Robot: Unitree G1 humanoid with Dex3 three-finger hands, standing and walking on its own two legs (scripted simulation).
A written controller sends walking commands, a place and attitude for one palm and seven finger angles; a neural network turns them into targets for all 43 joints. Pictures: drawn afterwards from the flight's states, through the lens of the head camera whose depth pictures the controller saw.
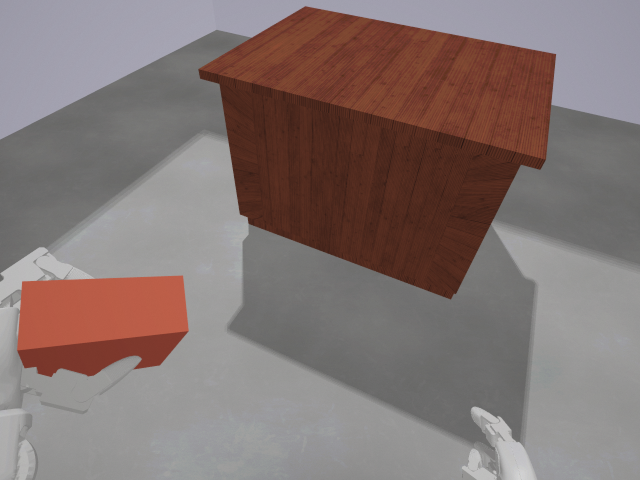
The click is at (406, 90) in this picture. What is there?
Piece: table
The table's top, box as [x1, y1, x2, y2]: [198, 6, 555, 169]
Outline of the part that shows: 198,69 200,78 531,167 540,169 545,160 555,54 305,6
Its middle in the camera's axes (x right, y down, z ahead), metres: +0.23 -0.58 +1.30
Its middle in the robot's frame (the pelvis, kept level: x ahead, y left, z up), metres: +1.37 -0.16 -0.06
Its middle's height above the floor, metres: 0.71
